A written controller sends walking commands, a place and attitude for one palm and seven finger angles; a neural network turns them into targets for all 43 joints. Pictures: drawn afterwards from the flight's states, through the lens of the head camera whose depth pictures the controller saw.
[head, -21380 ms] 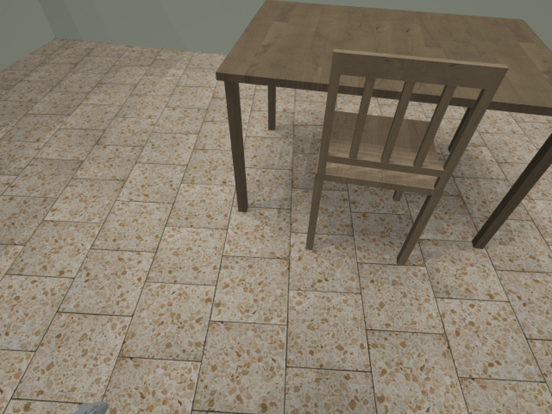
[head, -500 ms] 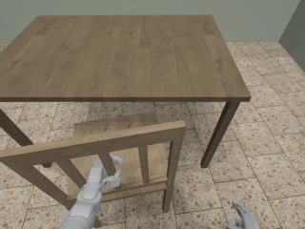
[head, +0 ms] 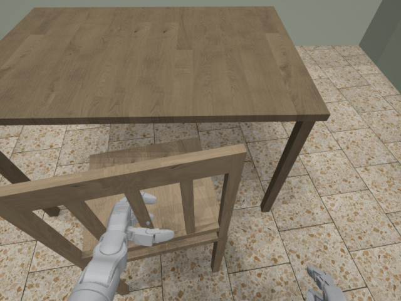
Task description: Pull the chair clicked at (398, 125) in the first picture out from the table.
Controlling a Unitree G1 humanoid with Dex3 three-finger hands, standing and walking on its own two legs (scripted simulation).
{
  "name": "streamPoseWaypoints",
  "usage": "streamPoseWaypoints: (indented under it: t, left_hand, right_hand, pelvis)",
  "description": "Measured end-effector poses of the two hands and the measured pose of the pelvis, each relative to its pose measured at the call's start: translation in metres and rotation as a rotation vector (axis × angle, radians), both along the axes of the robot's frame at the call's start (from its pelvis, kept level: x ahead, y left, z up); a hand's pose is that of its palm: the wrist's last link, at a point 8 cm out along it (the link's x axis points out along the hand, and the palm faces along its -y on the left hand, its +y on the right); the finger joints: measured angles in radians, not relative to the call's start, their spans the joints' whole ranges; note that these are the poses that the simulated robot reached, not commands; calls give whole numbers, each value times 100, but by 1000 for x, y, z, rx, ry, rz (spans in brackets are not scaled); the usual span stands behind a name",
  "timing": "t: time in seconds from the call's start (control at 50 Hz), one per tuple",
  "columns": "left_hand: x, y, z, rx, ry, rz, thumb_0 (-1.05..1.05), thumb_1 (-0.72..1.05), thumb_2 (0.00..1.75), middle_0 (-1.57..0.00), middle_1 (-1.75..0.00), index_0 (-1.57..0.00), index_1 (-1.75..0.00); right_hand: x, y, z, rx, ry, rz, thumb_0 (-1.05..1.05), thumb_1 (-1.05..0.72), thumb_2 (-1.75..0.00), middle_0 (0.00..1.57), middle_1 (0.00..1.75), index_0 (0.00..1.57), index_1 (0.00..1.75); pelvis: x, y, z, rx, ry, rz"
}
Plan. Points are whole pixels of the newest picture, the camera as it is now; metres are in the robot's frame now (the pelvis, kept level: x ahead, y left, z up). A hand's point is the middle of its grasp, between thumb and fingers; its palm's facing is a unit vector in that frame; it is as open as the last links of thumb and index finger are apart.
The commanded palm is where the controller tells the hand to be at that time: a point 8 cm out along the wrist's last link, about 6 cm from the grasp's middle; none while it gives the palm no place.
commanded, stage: open the thumb and straighten the fingers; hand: left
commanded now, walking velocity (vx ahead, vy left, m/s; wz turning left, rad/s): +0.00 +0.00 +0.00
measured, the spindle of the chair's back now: (143, 218) +0.31 +0.14 -0.06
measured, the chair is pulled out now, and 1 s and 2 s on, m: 0.17 0.17 0.17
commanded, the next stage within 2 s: draw the fingers out of the gap in 0.40 s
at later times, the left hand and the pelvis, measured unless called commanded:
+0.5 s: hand (145, 227) +0.29 +0.13 -0.05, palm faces +0.02 -0.99 -0.16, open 17.3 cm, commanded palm +0.26 +0.18 -0.03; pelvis -0.01 -0.01 -0.02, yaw +1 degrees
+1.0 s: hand (138, 275) +0.19 +0.13 -0.06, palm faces +0.02 -0.99 -0.16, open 17.5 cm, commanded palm +0.17 +0.18 -0.03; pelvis +0.00 -0.01 -0.03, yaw +2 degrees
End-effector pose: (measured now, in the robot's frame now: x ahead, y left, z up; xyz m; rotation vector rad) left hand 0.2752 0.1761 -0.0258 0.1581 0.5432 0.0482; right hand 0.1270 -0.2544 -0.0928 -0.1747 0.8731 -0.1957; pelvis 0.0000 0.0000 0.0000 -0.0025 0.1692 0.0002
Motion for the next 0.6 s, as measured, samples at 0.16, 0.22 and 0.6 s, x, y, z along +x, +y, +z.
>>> streamPoseWaypoints:
  t: [0.16,0.22,0.6]
  left_hand:
    - [-2,-3,-3,-4,13,2,-1,-45,24,-30,-92,-32,-94]
    - [-2,-4,-4,-3,14,2,-1,-49,22,-24,-73,-25,-74]
    - [-15,5,-13,-10,31,9,-1,-54,20,-1,-3,-1,-3]
  right_hand:
    - [3,12,-10,15,-26,30,1,-90,-90,20,29,20,30]
    - [3,14,-12,20,-31,40,1,-90,-90,20,29,20,30]
    - [2,-2,-12,-15,-40,43,1,-90,-90,20,29,20,30]
  pelvis:
    - [-8,1,-9,2,11,7]
    - [-10,0,-11,3,15,8]
    - [-11,-7,-17,1,42,17]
